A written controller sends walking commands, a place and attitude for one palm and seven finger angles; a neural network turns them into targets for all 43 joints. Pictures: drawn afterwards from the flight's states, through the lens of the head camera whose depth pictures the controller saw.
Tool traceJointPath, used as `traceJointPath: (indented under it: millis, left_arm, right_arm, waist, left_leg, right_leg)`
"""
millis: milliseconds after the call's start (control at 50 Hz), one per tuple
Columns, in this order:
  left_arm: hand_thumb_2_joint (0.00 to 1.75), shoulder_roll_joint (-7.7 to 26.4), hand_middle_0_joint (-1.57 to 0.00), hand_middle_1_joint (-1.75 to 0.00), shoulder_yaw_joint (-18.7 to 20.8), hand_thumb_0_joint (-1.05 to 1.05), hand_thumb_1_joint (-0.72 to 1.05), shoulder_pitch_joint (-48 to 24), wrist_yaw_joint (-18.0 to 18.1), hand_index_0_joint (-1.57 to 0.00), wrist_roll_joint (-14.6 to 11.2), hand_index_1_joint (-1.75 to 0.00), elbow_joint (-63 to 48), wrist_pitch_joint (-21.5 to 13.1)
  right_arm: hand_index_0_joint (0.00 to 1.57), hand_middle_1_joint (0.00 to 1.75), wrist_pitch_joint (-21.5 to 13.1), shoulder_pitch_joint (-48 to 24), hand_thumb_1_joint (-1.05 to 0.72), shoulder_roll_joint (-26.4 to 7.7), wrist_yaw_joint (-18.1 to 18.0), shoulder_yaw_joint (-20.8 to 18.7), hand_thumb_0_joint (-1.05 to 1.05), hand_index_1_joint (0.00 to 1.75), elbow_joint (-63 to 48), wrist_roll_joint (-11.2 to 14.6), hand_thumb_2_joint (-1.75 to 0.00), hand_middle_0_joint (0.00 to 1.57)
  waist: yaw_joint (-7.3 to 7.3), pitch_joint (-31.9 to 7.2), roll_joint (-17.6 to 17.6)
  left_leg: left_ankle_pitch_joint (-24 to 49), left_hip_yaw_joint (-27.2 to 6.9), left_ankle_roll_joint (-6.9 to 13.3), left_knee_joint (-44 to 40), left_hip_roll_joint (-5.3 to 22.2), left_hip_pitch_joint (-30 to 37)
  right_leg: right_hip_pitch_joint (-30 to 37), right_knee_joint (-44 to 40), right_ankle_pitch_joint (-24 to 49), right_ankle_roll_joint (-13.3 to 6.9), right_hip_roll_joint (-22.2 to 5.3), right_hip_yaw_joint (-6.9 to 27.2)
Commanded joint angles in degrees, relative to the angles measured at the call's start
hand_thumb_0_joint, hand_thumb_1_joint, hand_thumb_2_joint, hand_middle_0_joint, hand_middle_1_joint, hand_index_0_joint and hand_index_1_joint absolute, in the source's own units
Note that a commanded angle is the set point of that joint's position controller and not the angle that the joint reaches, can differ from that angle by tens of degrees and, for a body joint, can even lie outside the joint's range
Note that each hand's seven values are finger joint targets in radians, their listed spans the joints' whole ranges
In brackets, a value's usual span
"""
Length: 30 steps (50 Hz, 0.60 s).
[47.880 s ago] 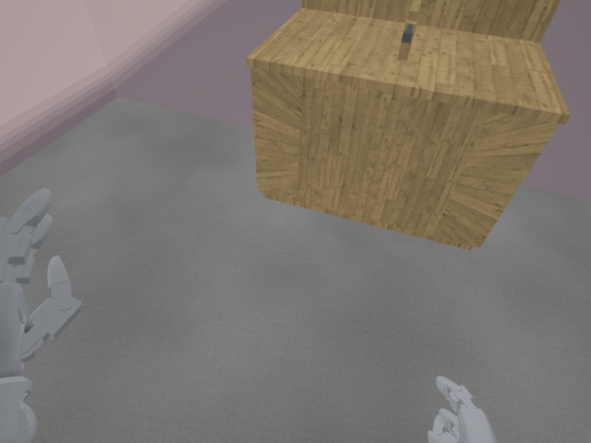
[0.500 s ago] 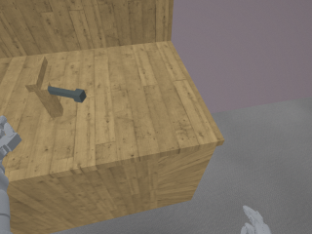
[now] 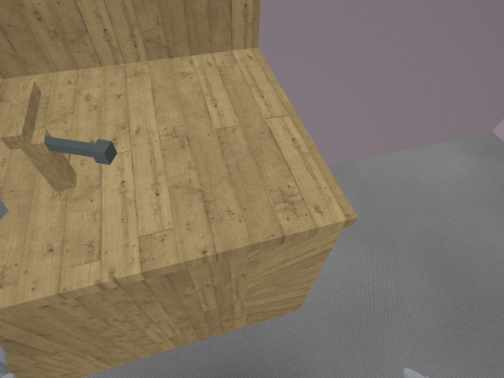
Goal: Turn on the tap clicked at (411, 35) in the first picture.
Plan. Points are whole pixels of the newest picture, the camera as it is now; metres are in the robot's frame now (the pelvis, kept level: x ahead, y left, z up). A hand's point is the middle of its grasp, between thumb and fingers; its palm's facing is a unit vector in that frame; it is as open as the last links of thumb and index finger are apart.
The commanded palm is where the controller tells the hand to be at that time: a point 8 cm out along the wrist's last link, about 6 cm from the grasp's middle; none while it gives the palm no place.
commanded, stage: reach beside the lever's end, fingers flat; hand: left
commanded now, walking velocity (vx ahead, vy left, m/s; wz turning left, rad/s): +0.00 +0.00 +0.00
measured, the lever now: (104, 152) +0.44 +0.27 +0.10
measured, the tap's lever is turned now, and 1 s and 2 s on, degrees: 64 64 64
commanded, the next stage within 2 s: push the lever round in 0.46 s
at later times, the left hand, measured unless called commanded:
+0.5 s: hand out of the picture +0.31 +0.37 +0.10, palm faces +0.53 -0.84 -0.10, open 7.8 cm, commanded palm +0.27 +0.40 +0.09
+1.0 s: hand (19, 209) +0.33 +0.35 +0.10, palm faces +0.53 -0.85 -0.10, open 7.8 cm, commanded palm +0.28 +0.38 +0.09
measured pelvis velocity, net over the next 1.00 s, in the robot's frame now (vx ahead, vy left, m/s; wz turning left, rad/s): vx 0.00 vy -0.01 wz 0.01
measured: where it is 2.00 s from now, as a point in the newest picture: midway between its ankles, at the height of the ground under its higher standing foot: outside the picture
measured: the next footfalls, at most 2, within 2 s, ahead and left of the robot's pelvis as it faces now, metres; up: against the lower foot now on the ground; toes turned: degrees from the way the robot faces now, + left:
none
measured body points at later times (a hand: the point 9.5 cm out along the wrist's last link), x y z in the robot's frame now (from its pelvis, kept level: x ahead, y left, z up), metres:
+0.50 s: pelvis -0.01 +0.00 +0.00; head +0.04 +0.01 +0.45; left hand +0.28 +0.42 +0.10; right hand +0.15 -0.25 -0.10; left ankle +0.00 +0.11 -0.71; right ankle +0.00 -0.11 -0.71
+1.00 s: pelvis +0.00 -0.01 +0.00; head +0.04 -0.01 +0.45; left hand +0.29 +0.39 +0.10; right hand +0.10 -0.28 -0.11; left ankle +0.00 +0.11 -0.71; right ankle +0.00 -0.11 -0.71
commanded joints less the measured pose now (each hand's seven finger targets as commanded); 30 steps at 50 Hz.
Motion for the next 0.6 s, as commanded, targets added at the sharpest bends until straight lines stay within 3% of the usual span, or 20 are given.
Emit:
traceJointPath:
  millis: [0, 60, 100, 140, 160, 240, 260, 300, 340, 380, 400, 460, 480, 500, 520, 580]
  left_arm:
    - [0.9, 20.61, -0.15, -0.15, 6.86, 0.0, 0.9, -5.77, 0.87, -0.15, -1.45, -0.15, -12.05, -2.09]
    - [0.9, 20.15, -0.15, -0.15, 7.37, 0.0, 0.9, -4.44, 2.41, -0.15, -1.16, -0.15, -18.44, -3.35]
    - [0.9, 18.94, -0.15, -0.15, 6.61, 0.0, 0.9, -5.71, 3.84, -0.15, -0.54, -0.15, -22.46, -4.88]
    - [0.9, 15.7, -0.15, -0.15, 3.47, 0.0, 0.9, -7.14, 3.94, -0.15, -0.71, -0.15, -25.08, -5.79]
    - [0.9, 15.92, -0.15, -0.15, 4.27, 0.0, 0.9, -5.64, 3.74, -0.15, -1.0, -0.15, -24.91, -5.76]
    - [0.9, 13.52, -0.15, -0.15, 1.11, 0.0, 0.9, -10.65, 1.93, -0.15, -1.73, -0.15, -20.94, -3.47]
    - [0.9, 14.69, -0.15, -0.15, 2.06, 0.0, 0.9, -10.16, 1.41, -0.15, -1.92, -0.15, -19.2, -2.58]
    - [0.9, 14.67, -0.15, -0.15, 1.19, 0.0, 0.9, -10.92, 1.08, -0.15, -1.47, -0.15, -18.49, -1.31]
    - [0.9, 14.83, -0.15, -0.15, -0.89, 0.0, 0.9, -15.74, 0.91, -0.15, -0.73, -0.15, -16.83, -0.34]
    - [0.9, 15.14, -0.15, -0.15, -1.69, 0.0, 0.9, -19.01, 1.45, -0.15, -0.19, -0.15, -17.74, -0.89]
    - [0.9, 15.08, -0.15, -0.15, -1.66, 0.0, 0.9, -19.33, 2.26, -0.15, 0.38, -0.15, -19.1, -1.7]
    - [0.9, 15.93, -0.15, -0.15, -0.66, 0.0, 0.9, -18.79, 3.83, -0.15, 0.57, -0.15, -19.72, -3.61]
    - [0.9, 15.55, -0.15, -0.15, 0.1, 0.0, 0.9, -16.29, 4.12, -0.15, 0.22, -0.15, -19.35, -3.96]
    - [0.9, 17.64, -0.15, -0.15, 2.65, 0.0, 0.9, -13.22, 4.69, -0.15, 0.39, -0.15, -17.31, -3.85]
    - [0.9, 16.32, -0.15, -0.15, 1.6, 0.0, 0.9, -12.97, 4.6, -0.15, 0.19, -0.15, -16.32, -3.52]
    - [0.9, 16.51, -0.15, -0.15, 2.37, 0.0, 0.9, -9.64, 3.64, -0.15, -0.76, -0.15, -13.44, -0.92]
  right_arm:
    - [0.2, 0.3, -1.95, -0.82, -0.9, -8.8, -0.76, -3.57, 0.0, 0.3, -7.3, 0.58, -0.9, 0.2]
    - [0.2, 0.3, -2.04, -0.79, -0.9, -8.35, -0.21, -3.98, 0.0, 0.3, -8.19, -0.04, -0.9, 0.2]
    - [0.2, 0.3, -2.14, -1.55, -0.9, -7.8, -0.18, -3.87, 0.0, 0.3, -7.68, -0.13, -0.9, 0.2]
    - [0.2, 0.3, -2.56, -1.59, -0.9, -7.68, -0.14, -3.92, 0.0, 0.3, -7.46, -0.38, -0.9, 0.2]
    - [0.2, 0.3, -2.73, -1.68, -0.9, -7.68, -0.28, -4.07, 0.0, 0.3, -7.15, -0.47, -0.9, 0.2]
    - [0.2, 0.3, -2.82, -2.57, -0.9, -7.73, -1.58, -3.49, 0.0, 0.3, -5.96, 0.3, -0.9, 0.2]
    - [0.2, 0.3, -2.91, -2.59, -0.9, -7.98, -1.9, -3.44, 0.0, 0.3, -5.91, 0.41, -0.9, 0.2]
    - [0.2, 0.3, -3.02, -3.34, -0.9, -7.85, -2.41, -3.02, 0.0, 0.3, -6.06, 0.78, -0.9, 0.2]
    - [0.2, 0.3, -3.08, -3.2, -0.9, -7.99, -2.71, -2.64, 0.0, 0.3, -6.05, 0.77, -0.9, 0.2]
    - [0.2, 0.3, -3.32, -3.41, -0.9, -7.97, -2.73, -2.43, 0.0, 0.3, -6.46, 0.56, -0.9, 0.2]
    - [0.2, 0.3, -3.29, -3.53, -0.9, -7.66, -2.76, -2.44, 0.0, 0.3, -6.22, 0.48, -0.9, 0.2]
    - [0.2, 0.3, -3.36, -3.09, -0.9, -7.74, -2.18, -2.56, 0.0, 0.3, -6.52, -0.1, -0.9, 0.2]
    - [0.2, 0.3, -3.3, -3.04, -0.9, -7.59, -1.89, -2.69, 0.0, 0.3, -6.79, -0.26, -0.9, 0.2]
    - [0.2, 0.3, -2.89, -2.89, -0.9, -7.71, -1.8, -2.64, 0.0, 0.3, -6.5, -0.19, -0.9, 0.2]
    - [0.2, 0.3, -2.6, -2.92, -0.9, -7.54, -1.61, -2.55, 0.0, 0.3, -6.86, -0.02, -0.9, 0.2]
    - [0.2, 0.3, -1.95, -3.0, -0.9, -7.71, -1.24, -2.47, 0.0, 0.3, -7.77, 0.45, -0.9, 0.2]
  waist:
    - [3.48, -13.67, 4.55]
    - [3.47, -15.79, 5.65]
    - [2.96, -14.13, 7.72]
    - [1.76, -14.37, 8.91]
    - [2.21, -14.72, 9.49]
    - [-0.07, -10.22, 6.65]
    - [0.49, -10.5, 5.03]
    - [0.8, -9.59, 6.44]
    - [-0.45, -9.25, 6.01]
    - [-0.54, -10.21, 6.54]
    - [-0.03, -11.06, 8.87]
    - [0.55, -15.56, 8.37]
    - [1.34, -16.5, 7.38]
    - [2.32, -16.26, 7.07]
    - [1.85, -15.75, 5.79]
    - [2.56, -14.19, 4.06]
  left_leg:
    - [19.97, -2.07, 0.7, -5.66, -0.79, 8.91]
    - [23.79, -2.33, 0.13, -5.65, -0.52, 11.1]
    - [24.86, -2.85, -0.23, -5.58, -0.06, 12.83]
    - [26.02, -3.38, -0.95, -5.5, 0.24, 15.26]
    - [25.75, -3.4, -1.11, -5.51, 0.25, 15.51]
    - [17.92, -3.41, -0.78, -6.35, -0.14, 12.93]
    - [15.82, -3.55, -0.62, -6.76, -0.37, 11.66]
    - [13.6, -3.46, -0.29, -7.19, -0.63, 11.12]
    - [11.56, -3.86, -0.46, -7.3, -0.66, 10.82]
    - [10.3, -4.3, -0.59, -7.31, -0.75, 11.04]
    - [10.85, -4.57, -0.87, -7.24, -0.6, 12.38]
    - [14.44, -4.83, -1.56, -6.51, -0.51, 14.17]
    - [15.74, -4.54, -1.49, -6.23, -0.65, 14.26]
    - [16.49, -4.38, -1.39, -6.12, -0.52, 13.02]
    - [16.82, -4.02, -1.24, -6.1, -0.62, 11.99]
    - [15.55, -2.28, -0.13, -6.06, -1.17, 8.4]
  right_leg:
    - [8.25, -3.68, 15.99, -0.35, 0.52, 0.7]
    - [8.36, -3.05, 16.97, -0.33, 0.7, 0.45]
    - [6.74, -2.96, 15.82, -0.45, 0.78, 0.45]
    - [4.93, -2.98, 14.6, -0.49, 0.96, 0.3]
    - [4.92, -3.08, 14.06, -0.58, 0.93, 0.36]
    - [2.88, -4.03, 11.12, -0.51, 0.63, 0.22]
    - [3.53, -4.17, 10.24, -0.59, 0.64, 0.17]
    - [3.67, -4.49, 9.27, -0.73, 0.29, 0.32]
    - [1.96, -4.42, 7.9, -0.68, 0.23, 0.21]
    - [1.63, -4.24, 7.02, -0.75, 0.2, 0.25]
    - [1.58, -4.06, 7.17, -0.92, 0.18, 0.45]
    - [2.97, -3.28, 8.81, -1.05, 0.46, 0.24]
    - [4.12, -3.3, 9.72, -0.98, 0.5, 0.29]
    - [5.37, -3.17, 10.42, -1.04, 0.57, 0.36]
    - [5.76, -3.02, 11.34, -0.86, 0.43, 0.28]
    - [7.85, -3.72, 13.14, -0.38, 0.2, 0.73]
